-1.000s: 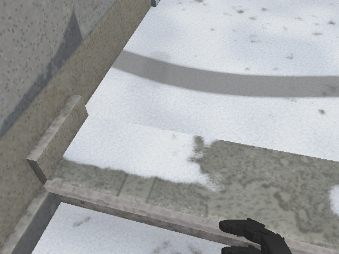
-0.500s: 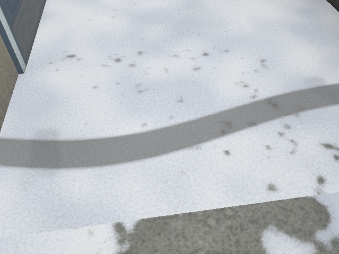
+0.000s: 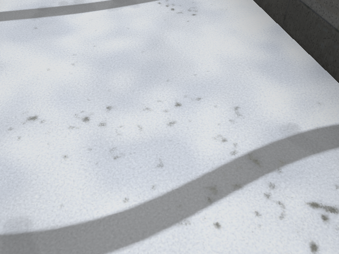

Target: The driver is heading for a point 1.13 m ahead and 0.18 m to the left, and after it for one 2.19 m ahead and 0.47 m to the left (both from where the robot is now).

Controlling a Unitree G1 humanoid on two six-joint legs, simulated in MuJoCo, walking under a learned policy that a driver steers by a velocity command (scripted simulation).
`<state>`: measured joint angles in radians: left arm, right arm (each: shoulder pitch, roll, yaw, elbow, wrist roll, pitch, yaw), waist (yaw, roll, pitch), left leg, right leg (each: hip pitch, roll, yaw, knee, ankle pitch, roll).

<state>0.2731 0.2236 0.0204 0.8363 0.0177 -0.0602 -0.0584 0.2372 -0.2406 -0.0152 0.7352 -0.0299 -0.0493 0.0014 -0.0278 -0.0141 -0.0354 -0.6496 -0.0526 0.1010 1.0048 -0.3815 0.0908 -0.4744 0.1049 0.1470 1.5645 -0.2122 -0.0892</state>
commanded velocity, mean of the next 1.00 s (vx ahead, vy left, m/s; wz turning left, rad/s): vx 0.16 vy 0.00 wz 0.26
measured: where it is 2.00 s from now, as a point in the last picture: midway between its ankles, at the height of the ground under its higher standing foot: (167, 209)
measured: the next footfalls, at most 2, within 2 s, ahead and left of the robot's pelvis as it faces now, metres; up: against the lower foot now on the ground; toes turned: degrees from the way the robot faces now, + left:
right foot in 0.52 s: +0.29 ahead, -0.08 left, +0.00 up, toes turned +25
left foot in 0.90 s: +0.17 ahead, +0.14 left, +0.00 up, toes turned +19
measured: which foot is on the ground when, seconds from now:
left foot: down 0.00-0.52, up 0.54-0.88, down 0.90-1.00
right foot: up 0.00-0.50, down 0.52-0.90, up 0.92-1.00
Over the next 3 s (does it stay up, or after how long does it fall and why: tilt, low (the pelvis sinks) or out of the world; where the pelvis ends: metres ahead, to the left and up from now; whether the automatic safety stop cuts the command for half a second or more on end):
stays up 1.08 0.09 0.06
